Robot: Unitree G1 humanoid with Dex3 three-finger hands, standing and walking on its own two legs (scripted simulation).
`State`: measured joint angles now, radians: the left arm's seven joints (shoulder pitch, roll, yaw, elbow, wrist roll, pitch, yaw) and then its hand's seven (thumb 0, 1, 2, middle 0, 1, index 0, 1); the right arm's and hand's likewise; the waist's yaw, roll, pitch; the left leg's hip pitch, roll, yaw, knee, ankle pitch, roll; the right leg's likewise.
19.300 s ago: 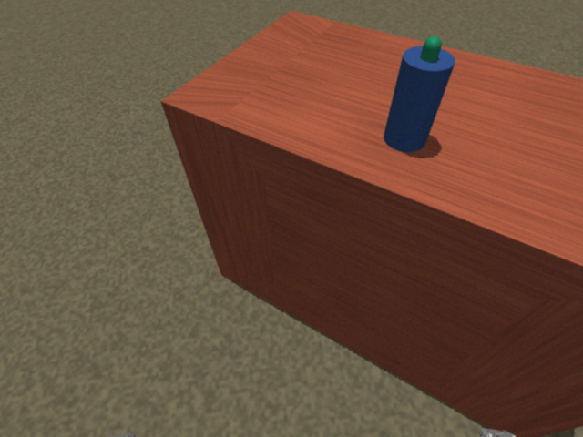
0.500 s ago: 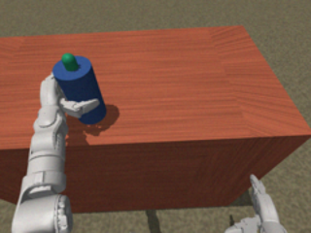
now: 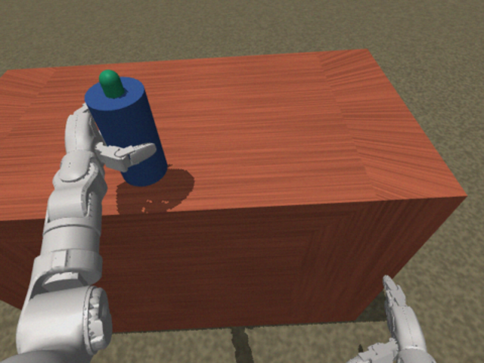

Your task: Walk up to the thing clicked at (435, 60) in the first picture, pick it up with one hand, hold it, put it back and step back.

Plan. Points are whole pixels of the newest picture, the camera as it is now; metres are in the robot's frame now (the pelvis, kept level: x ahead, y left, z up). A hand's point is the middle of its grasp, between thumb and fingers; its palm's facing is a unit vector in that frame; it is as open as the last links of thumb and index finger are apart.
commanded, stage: lift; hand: left
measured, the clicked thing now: (129, 128) +0.43 +0.17 +0.18
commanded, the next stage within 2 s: hold in 1.56 s
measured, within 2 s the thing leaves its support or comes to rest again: neither
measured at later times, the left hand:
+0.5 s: hand (99, 107) +0.39 +0.18 +0.25, palm faces +0.16 -0.98 -0.06, open 11.4 cm
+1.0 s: hand (87, 97) +0.37 +0.18 +0.28, palm faces +0.14 -0.99 -0.04, open 11.4 cm
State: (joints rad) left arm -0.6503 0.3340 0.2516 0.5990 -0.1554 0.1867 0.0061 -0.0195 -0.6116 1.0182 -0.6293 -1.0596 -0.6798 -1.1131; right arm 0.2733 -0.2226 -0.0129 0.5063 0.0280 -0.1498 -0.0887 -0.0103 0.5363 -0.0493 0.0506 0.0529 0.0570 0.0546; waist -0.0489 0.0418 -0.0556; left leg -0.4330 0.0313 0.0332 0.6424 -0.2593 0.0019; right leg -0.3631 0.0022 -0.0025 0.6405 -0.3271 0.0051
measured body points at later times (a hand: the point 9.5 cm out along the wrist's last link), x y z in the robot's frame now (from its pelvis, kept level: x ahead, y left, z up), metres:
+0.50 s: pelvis +0.00 +0.00 +0.01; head -0.02 -0.03 +0.46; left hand +0.38 +0.24 +0.25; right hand +0.17 -0.24 -0.07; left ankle +0.04 +0.12 -0.72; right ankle +0.00 -0.12 -0.72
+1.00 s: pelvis +0.01 +0.00 +0.01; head -0.03 -0.03 +0.46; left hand +0.35 +0.23 +0.29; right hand +0.19 -0.24 -0.06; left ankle +0.04 +0.12 -0.72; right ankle +0.00 -0.12 -0.72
